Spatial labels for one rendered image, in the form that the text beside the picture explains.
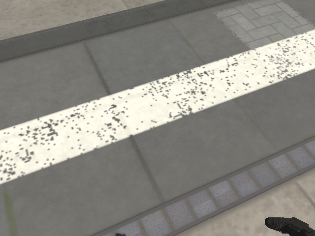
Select right robot hand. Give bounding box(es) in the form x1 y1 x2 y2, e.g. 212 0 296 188
265 216 315 236

